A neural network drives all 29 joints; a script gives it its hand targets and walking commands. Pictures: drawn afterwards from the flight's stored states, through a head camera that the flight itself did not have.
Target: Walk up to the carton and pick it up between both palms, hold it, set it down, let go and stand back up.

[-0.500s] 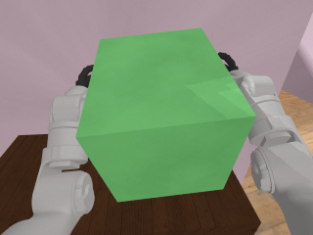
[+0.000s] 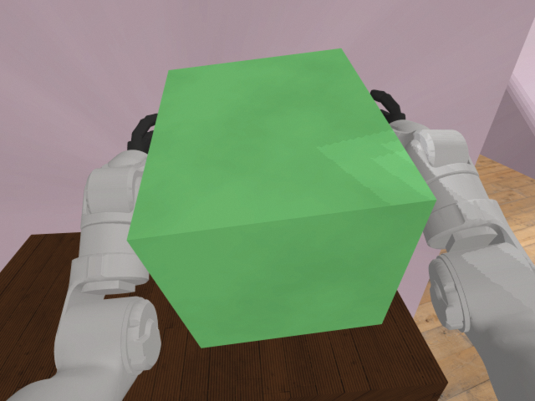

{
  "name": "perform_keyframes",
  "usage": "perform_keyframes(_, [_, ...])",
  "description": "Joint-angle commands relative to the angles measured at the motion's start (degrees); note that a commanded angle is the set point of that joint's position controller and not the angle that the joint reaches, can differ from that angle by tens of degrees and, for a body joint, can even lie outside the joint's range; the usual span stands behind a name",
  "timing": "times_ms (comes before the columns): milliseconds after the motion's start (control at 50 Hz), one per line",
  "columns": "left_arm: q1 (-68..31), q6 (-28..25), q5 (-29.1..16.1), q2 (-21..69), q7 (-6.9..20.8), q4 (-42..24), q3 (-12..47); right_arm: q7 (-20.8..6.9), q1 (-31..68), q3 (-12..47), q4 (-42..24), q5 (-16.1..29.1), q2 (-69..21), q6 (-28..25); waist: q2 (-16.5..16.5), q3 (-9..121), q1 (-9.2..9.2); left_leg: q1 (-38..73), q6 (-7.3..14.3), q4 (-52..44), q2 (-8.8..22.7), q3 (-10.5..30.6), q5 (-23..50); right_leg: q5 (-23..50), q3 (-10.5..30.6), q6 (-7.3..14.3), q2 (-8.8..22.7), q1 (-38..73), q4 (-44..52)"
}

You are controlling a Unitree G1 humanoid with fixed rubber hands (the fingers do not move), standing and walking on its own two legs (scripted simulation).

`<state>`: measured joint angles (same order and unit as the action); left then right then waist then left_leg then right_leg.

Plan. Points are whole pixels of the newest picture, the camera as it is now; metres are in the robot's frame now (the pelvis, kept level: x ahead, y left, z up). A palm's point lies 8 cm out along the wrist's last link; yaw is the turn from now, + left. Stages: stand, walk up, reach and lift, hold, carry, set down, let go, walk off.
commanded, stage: hold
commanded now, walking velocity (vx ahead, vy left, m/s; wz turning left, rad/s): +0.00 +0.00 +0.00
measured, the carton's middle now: (272, 194) +0.34 -0.01 +0.23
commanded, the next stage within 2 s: none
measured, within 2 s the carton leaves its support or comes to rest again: neither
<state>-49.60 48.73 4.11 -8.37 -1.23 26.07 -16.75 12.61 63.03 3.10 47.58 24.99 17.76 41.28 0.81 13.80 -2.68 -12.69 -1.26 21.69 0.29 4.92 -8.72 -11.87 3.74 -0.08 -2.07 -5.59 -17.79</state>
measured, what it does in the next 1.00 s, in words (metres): stands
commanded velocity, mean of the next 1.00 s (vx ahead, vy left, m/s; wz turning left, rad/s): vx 0.00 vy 0.00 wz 0.00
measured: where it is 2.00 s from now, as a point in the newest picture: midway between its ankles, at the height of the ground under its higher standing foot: outside the picture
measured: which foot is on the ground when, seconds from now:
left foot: down 0.00-1.00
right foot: down 0.00-1.00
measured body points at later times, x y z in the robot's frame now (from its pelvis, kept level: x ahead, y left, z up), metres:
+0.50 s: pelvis +0.00 +0.00 +0.00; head -0.09 +0.00 +0.44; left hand +0.38 +0.17 +0.27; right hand +0.39 -0.18 +0.30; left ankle +0.03 +0.13 -0.75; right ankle -0.03 -0.13 -0.75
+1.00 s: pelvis +0.00 +0.00 +0.00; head -0.10 +0.01 +0.44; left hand +0.38 +0.17 +0.28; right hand +0.39 -0.18 +0.30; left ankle +0.03 +0.13 -0.75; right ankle -0.03 -0.13 -0.75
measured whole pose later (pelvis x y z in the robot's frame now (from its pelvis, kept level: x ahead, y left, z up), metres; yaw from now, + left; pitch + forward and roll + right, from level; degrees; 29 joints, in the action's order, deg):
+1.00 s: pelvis +0.00 +0.00 +0.00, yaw +0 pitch +0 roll -1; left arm -51.5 48.1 4.0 -8.8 -1.7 28.1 -16.4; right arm 12.0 64.0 2.4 49.4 24.4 17.8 40.5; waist 1.0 14.1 -2.5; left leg -13.6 -1.4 22.0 0.4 5.1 -8.6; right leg -11.6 4.1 0.0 -2.4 -6.6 -18.0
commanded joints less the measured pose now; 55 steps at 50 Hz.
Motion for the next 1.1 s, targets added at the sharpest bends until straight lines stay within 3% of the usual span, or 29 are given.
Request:
perform_keyframes(0, [-56.3, -5.1, -9.2, 29.2, 9.4, -11.4, 18.5, -8.9, 46.6, 7.0, -19.2, 10.0, -41.4, -1.4, 1.1, 17.4, -0.03, 10.9, -2.1, -1.3, -2.3, -1.7, 11.6, 14.7, 0.0, -1.3, -1.9, -0.8, 2.6])
perform_keyframes(60, [-59.4, -5.5, -11.3, 29.1, 8.5, -13.2, 19.1, -10.0, 47.6, 6.8, -19.4, 10.2, -41.8, -1.7, 0.8, 18.9, 0.81, 10.0, -1.9, -1.5, -2.2, -1.5, 10.9, 12.6, -0.2, -1.2, -2.2, -0.8, 2.2])
perform_keyframes(120, [-57.2, -6.0, -11.8, 30.4, 8.2, -12.2, 20.5, -10.0, 45.4, 5.6, -17.9, 9.6, -40.4, -1.9, 2.8, 19.4, -1.21, 10.4, -3.0, -1.0, -2.2, -1.1, 11.8, 15.6, 0.1, -0.4, -2.3, -0.9, 2.2])
perform_keyframes(160, [-54.9, -5.4, -9.2, 28.2, 8.6, -9.5, 15.8, -9.7, 46.4, 7.4, -18.4, 10.1, -40.5, -1.5, -1.1, 19.1, 1.15, 9.9, -1.4, -1.7, -2.6, -1.9, 10.5, 14.6, 0.7, -1.5, -1.6, 1.3, 2.5])
perform_keyframes(180, [-55.5, -5.9, -12.4, 30.2, 8.4, -15.1, 21.1, -9.4, 45.6, 8.7, -22.2, 10.6, -42.1, -1.9, 0.7, 25.2, -0.13, 11.7, -2.3, 0.0, -2.7, -1.6, 15.3, 21.2, 0.0, -1.6, -2.1, 2.7, 0.8])
perform_keyframes(200, [-54.3, -5.2, -11.6, 30.7, 8.6, -12.1, 20.2, -9.6, 46.8, 7.8, -21.6, 11.3, -40.4, -2.2, 0.9, 21.4, 0.69, 11.5, -2.4, -0.3, -2.6, -1.2, 14.7, 18.4, -0.2, -1.1, -2.5, 1.3, 1.7])
perform_keyframes(240, [-55.7, -5.4, -11.3, 30.5, 9.1, -12.3, 21.1, -9.3, 43.5, 4.9, -17.9, 9.1, -38.9, -1.4, 2.4, 18.4, -2.02, 10.4, -3.0, -1.2, -1.9, -0.7, 11.7, 15.6, 0.1, -0.7, -2.3, 0.7, 2.4])
perform_keyframes(260, [-54.9, -5.2, -10.1, 28.9, 8.9, -11.1, 18.0, -9.6, 47.3, 7.0, -19.7, 10.0, -40.3, -1.3, 1.1, 18.3, 0.84, 10.2, -2.3, -1.4, -2.4, -1.5, 12.1, 16.4, 0.4, -1.0, -2.0, 1.6, 2.5])
perform_keyframes(280, [-53.4, -5.2, -10.6, 29.1, 9.3, -12.0, 18.8, -9.3, 44.5, 6.8, -18.5, 10.3, -40.4, -1.1, 0.8, 18.4, -0.90, 10.4, -2.2, -1.5, -2.2, -1.3, 11.8, 17.7, 0.8, -0.9, -1.9, 2.1, 2.2])
perform_keyframes(340, [-54.3, -5.7, -11.3, 30.3, 8.8, -14.5, 20.4, -9.3, 47.4, 9.4, -24.4, 11.3, -42.5, -2.4, 0.1, 23.7, 0.83, 11.5, -1.9, -0.1, -2.5, -1.6, 15.8, 20.9, 0.2, -1.6, -2.1, 2.6, 1.5])
perform_keyframes(380, [-56.5, -5.6, -11.6, 29.8, 8.9, -12.3, 19.6, -9.4, 46.9, 7.1, -21.0, 9.6, -41.7, -1.9, -1.1, 20.1, 0.17, 10.9, -1.3, -1.1, -2.4, -1.2, 11.5, 15.0, 0.4, -1.2, -2.4, 0.2, 2.7])
perform_keyframes(400, [-56.7, -5.6, -10.1, 27.7, 8.5, -11.3, 17.4, -9.7, 47.0, 9.0, -19.2, 10.5, -41.9, -2.0, -1.6, 19.0, 1.71, 10.9, -1.0, -1.2, -2.4, -1.7, 11.6, 14.2, 0.1, -1.2, -2.2, 0.4, 3.0])
perform_keyframes(420, [-58.2, -6.0, -12.2, 29.8, 8.7, -14.0, 20.7, -9.8, 45.6, 6.4, -19.4, 9.4, -41.6, -1.6, -0.4, 20.6, -0.80, 11.0, -1.9, -1.0, -2.3, -1.5, 10.1, 13.7, 0.2, -1.2, -1.9, -1.2, 2.8])
perform_keyframes(500, [-56.0, -5.5, -11.1, 27.7, 9.1, -10.3, 18.6, -9.2, 47.2, 6.7, -20.0, 9.9, -41.2, -1.7, 0.3, 20.2, 0.11, 10.7, -2.3, -0.6, -2.6, -2.1, 12.4, 17.5, 0.5, -1.4, -1.8, 0.3, 2.4])
perform_keyframes(520, [-54.9, -5.3, -10.5, 27.7, 9.1, -10.5, 18.1, -9.3, 48.6, 8.3, -22.4, 10.9, -41.8, -2.0, 0.0, 21.9, 2.05, 10.3, -2.0, -0.5, -2.6, -1.9, 12.4, 19.2, 0.6, -1.8, -1.6, 2.2, 1.8])
perform_keyframes(540, [-52.5, -5.0, -10.0, 28.8, 9.2, -9.7, 18.4, -9.1, 44.4, 6.9, -20.1, 10.3, -39.2, -1.1, 0.8, 19.1, -0.76, 10.4, -2.0, -1.1, -2.6, -1.2, 11.7, 18.1, 0.5, -1.4, -2.0, 2.0, 2.2])
perform_keyframes(580, [-55.6, -5.5, -10.7, 30.4, 8.5, -13.6, 19.3, -9.4, 46.4, 8.1, -21.8, 11.1, -41.2, -1.8, 1.6, 22.1, 1.11, 13.0, -2.1, -0.7, -2.3, -1.2, 15.2, 18.1, 0.0, -1.3, -2.2, 1.5, 2.0])
perform_keyframes(600, [-57.3, -5.8, -10.8, 29.5, 8.6, -13.2, 19.2, -9.4, 45.2, 6.7, -18.3, 10.8, -40.5, -1.3, 1.5, 18.8, -0.78, 11.7, -2.3, -0.2, -2.7, -1.3, 13.7, 19.0, 0.3, -1.6, -1.6, -0.1, 2.3])
perform_keyframes(620, [-54.6, -5.1, -9.7, 28.4, 8.9, -12.0, 17.6, -9.3, 44.5, 7.4, -18.7, 10.6, -40.5, -1.2, 0.6, 19.0, 0.71, 10.8, -1.9, -1.0, -2.6, -1.5, 12.1, 18.0, 0.5, -1.9, -1.6, 0.9, 2.4])
perform_keyframes(640, [-55.0, -5.1, -10.5, 29.3, 9.6, -9.1, 18.3, -9.0, 45.6, 5.0, -18.8, 9.0, -39.7, -1.1, -1.3, 16.8, -1.46, 10.2, -1.7, -1.7, -2.4, -1.0, 9.0, 14.5, 0.6, -1.5, -1.9, 0.2, 3.1])
perform_keyframes(680, [-57.5, -6.0, -9.9, 28.5, 8.9, -12.7, 18.6, -9.4, 46.0, 6.9, -17.5, 10.0, -41.3, -1.1, 0.7, 18.0, -0.19, 9.8, -2.2, -1.9, -2.3, -1.1, 9.8, 14.0, -0.1, -1.3, -2.0, 0.8, 2.3])
perform_keyframes(760, [-57.9, -6.4, -11.9, 27.5, 9.1, -12.5, 18.5, -8.7, 49.1, 8.6, -22.9, 10.4, -43.9, -2.2, -2.0, 23.0, 0.99, 10.5, -1.3, 0.2, -3.4, -1.7, 13.2, 22.0, 0.8, -2.7, -1.0, 2.5, 1.3])
perform_keyframes(780, [-56.0, -5.7, -10.6, 29.2, 9.2, -8.2, 18.4, -8.8, 46.9, 6.5, -17.2, 9.1, -41.0, -1.3, -0.8, 16.3, -0.51, 10.6, -1.7, -1.5, -2.6, -1.0, 10.0, 15.0, -0.1, -1.8, -1.8, -1.4, 2.9])
perform_keyframes(800, [-54.1, -5.2, -8.8, 26.6, 9.6, -6.1, 15.5, -9.1, 45.9, 6.5, -16.1, 9.7, -41.0, -1.1, -0.5, 14.3, 1.20, 9.8, -1.4, -1.9, -2.4, -1.6, 9.9, 14.2, 0.6, -1.2, -1.5, -1.0, 3.2])
perform_keyframes(840, [-56.1, -5.6, -10.0, 30.0, 9.8, -9.7, 19.0, -8.9, 45.6, 4.9, -17.2, 9.3, -39.8, -1.5, 1.6, 16.1, -1.15, 10.2, -2.6, -1.8, -2.1, -1.2, 10.8, 13.3, 0.0, -0.7, -2.3, -0.7, 3.2])
perform_keyframes(860, [-58.4, -6.2, -11.3, 31.4, 9.0, -14.7, 19.9, -9.6, 47.4, 7.2, -19.7, 10.9, -42.4, -2.3, 1.9, 20.5, 0.43, 11.8, -2.7, -0.9, -1.9, -1.2, 14.3, 16.5, -0.5, -1.0, -2.6, 0.4, 1.8])
perform_keyframes(940, [-60.2, -6.4, -11.8, 30.3, 8.4, -14.2, 21.5, -9.9, 46.7, 5.8, -18.6, 9.9, -41.2, -2.0, 2.7, 21.7, -1.06, 10.8, -2.6, -1.3, -2.3, -1.1, 9.3, 12.8, 0.4, -0.9, -1.7, -0.9, 2.2])
perform_keyframes(1060, [-54.8, -6.2, -9.8, 28.6, 9.1, -9.7, 16.8, -9.5, 44.5, 6.2, -16.6, 9.2, -40.7, -1.3, -1.2, 18.1, 0.09, 10.8, -1.8, -1.6, -2.3, -1.1, 11.2, 15.5, 0.6, -1.0, -1.9, 0.8, 3.0])
perform_keyframes(1080, [-55.0, -6.3, -10.6, 29.9, 9.2, -10.3, 18.9, -9.5, 44.6, 5.8, -17.0, 8.7, -39.4, -1.5, 1.3, 18.5, -0.53, 10.0, -2.3, -1.6, -2.6, -1.1, 10.1, 14.8, 0.3, -0.9, -1.8, -0.1, 2.9])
